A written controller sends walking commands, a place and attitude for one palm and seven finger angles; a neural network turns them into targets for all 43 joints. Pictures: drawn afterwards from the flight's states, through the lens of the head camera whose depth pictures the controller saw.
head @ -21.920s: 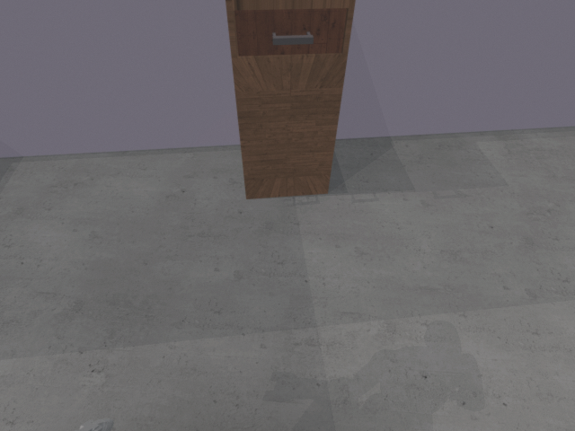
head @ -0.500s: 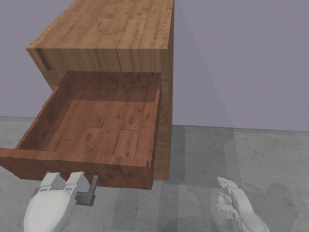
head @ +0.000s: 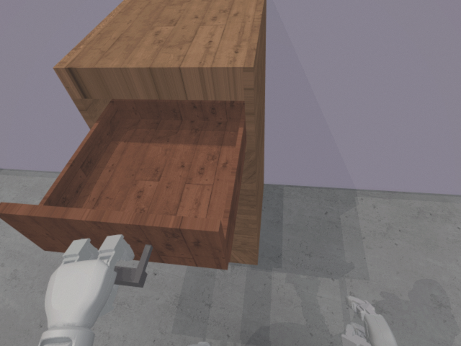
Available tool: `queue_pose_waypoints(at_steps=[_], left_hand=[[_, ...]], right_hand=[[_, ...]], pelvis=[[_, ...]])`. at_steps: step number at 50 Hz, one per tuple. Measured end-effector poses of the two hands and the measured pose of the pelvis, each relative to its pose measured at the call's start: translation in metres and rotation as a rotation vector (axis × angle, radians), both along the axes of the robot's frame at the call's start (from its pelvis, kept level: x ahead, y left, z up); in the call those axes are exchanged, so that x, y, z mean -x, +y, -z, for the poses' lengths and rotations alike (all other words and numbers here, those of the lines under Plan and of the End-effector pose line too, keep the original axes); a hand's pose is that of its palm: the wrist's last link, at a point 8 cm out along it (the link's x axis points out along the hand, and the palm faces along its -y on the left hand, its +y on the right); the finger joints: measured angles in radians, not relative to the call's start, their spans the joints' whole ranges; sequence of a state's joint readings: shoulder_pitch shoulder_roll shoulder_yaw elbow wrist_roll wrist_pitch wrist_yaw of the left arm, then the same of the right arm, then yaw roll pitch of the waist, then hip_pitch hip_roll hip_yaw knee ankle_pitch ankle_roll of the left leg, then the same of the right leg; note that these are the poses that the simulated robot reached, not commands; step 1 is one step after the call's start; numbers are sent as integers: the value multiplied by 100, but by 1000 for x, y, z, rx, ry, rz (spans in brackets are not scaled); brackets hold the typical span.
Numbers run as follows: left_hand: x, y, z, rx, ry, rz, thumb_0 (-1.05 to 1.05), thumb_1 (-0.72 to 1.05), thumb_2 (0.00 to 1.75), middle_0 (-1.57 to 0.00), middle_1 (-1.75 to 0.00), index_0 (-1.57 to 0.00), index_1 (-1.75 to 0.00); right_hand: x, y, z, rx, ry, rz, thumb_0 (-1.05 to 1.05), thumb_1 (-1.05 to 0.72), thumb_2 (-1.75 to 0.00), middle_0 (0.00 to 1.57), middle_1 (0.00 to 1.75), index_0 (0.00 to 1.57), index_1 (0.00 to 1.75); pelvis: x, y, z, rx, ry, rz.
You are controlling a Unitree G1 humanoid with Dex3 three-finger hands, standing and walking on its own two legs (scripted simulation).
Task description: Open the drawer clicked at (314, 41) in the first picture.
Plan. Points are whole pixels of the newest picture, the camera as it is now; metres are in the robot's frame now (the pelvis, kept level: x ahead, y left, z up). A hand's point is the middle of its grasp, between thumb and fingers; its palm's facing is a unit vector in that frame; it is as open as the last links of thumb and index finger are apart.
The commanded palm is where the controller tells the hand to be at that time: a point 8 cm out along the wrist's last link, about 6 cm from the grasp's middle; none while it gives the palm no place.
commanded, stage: open the thumb to release the handle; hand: left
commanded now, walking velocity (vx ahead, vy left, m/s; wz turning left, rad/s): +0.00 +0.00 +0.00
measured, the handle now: (108, 260) +0.24 +0.22 +0.06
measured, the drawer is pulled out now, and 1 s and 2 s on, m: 0.30 0.30 0.30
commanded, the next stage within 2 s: lift the hand off the handle in 0.26 s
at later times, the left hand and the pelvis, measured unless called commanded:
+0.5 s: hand (101, 297) +0.19 +0.23 +0.03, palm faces +0.04 -0.12 -0.99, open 13.7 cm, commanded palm +0.16 +0.23 +0.09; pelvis -0.01 +0.01 +0.00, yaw +0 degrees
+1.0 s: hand (92, 283) +0.20 +0.23 +0.07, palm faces +0.07 -0.12 -0.99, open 13.2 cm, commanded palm +0.17 +0.23 +0.14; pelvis -0.01 +0.01 +0.01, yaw +0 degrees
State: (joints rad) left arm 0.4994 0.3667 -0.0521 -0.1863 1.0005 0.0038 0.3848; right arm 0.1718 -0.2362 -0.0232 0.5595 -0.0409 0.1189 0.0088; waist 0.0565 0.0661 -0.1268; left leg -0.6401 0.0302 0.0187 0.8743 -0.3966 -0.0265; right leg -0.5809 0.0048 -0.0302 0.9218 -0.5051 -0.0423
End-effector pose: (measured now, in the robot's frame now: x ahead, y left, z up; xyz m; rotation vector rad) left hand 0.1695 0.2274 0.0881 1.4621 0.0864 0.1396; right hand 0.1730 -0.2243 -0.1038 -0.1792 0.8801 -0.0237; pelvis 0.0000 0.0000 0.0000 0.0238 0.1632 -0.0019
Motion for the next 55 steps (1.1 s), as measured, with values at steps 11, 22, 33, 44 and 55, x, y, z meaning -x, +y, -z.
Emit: queue_pose_waypoints(at_steps=[11,22,33,44,55], left_hand=[[2,2,-1,9,22,39,0,-12,46,-34,-125,-35,-124],[5,2,0,19,-1,49,0,-45,32,-31,-121,-33,-121],[6,7,1,9,-8,60,0,-49,30,-31,-121,-32,-120],[0,7,-12,6,-7,64,0,-49,30,-34,-121,-39,-124],[-1,7,-47,6,-39,58,0,-49,30,-33,-121,-42,-125]], right_hand=[[-16,12,-19,-3,-75,-32,1,-90,-90,20,30,20,30],[-21,21,-20,-10,-79,-51,1,-90,-90,20,30,20,30],[-13,25,-14,-5,-45,-43,1,-90,-90,20,30,20,30],[-9,26,-16,-10,-55,-24,1,-90,-90,20,30,20,30],[-20,30,-31,-29,-98,-38,1,-90,-90,20,30,20,30]], pelvis=[[6,1,-6,7,-27,-5],[6,7,-5,11,-18,-1],[6,11,-3,16,-14,-3],[7,13,-6,17,-37,-5],[4,12,-17,14,-79,-6]])
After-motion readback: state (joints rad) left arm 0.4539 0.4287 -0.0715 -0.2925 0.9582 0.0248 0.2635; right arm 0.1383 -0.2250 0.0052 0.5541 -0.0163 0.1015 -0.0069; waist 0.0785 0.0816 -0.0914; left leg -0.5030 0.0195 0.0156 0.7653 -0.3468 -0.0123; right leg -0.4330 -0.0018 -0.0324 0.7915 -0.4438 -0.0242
